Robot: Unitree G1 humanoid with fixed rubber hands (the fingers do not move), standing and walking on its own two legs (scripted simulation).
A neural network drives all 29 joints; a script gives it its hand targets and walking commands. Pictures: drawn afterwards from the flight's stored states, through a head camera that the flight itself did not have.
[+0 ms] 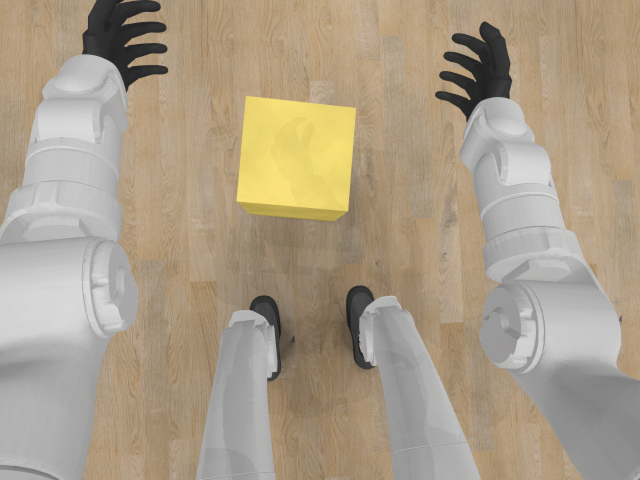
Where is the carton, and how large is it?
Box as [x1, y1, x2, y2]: [237, 96, 355, 221]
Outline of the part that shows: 246,96 237,201 248,212 252,214 333,221 347,211 355,108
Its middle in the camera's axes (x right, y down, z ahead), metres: -0.06 -0.16 +0.86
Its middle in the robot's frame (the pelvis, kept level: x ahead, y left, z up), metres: +0.52 +0.00 -0.52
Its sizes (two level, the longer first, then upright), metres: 0.210 0.200 0.250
